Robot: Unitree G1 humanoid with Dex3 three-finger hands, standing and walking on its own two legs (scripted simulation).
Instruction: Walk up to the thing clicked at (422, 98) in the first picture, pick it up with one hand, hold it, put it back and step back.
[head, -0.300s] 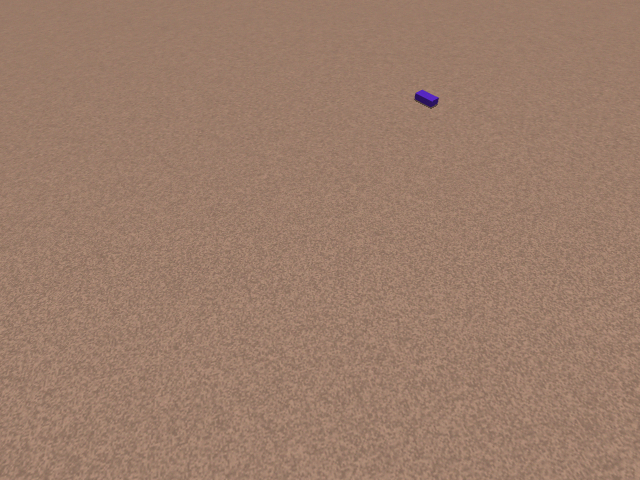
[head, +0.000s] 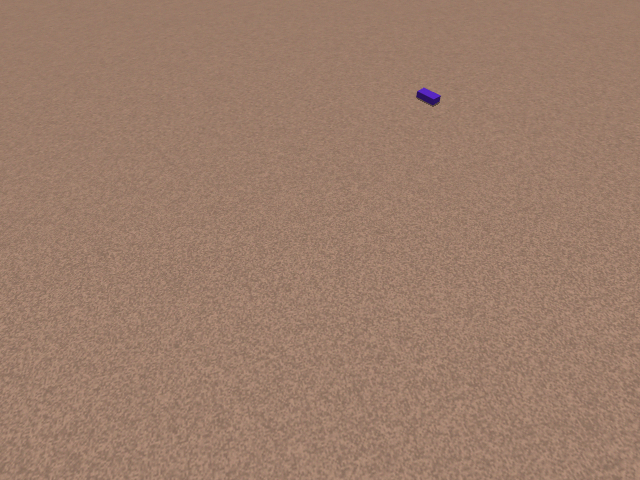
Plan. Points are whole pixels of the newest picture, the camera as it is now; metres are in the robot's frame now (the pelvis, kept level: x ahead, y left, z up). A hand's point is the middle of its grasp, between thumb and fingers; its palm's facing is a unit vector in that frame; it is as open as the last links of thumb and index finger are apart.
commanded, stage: stand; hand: left
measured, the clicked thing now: (428, 96) +2.20 -0.51 -0.76
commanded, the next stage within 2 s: walk up in 0.82 s
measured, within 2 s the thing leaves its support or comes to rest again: neither
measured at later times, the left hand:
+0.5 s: hand out of the picture +0.08 +0.25 -0.15, palm faces -0.02 -0.94 -0.34, open 7.4 cm
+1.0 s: hand out of the picture +0.13 +0.26 -0.14, palm faces -0.18 -0.92 -0.35, open 7.4 cm
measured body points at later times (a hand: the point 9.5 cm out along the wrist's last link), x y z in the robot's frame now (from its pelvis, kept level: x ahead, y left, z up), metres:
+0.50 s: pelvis +0.01 +0.00 +0.00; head +0.01 +0.00 +0.45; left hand +0.08 +0.30 -0.13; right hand +0.08 -0.30 -0.13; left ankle +0.00 +0.13 -0.75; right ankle +0.00 -0.12 -0.75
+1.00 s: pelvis +0.02 -0.01 +0.00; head +0.03 -0.03 +0.45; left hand +0.14 +0.30 -0.12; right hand +0.07 -0.34 -0.12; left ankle +0.00 +0.12 -0.75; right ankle +0.04 -0.15 -0.70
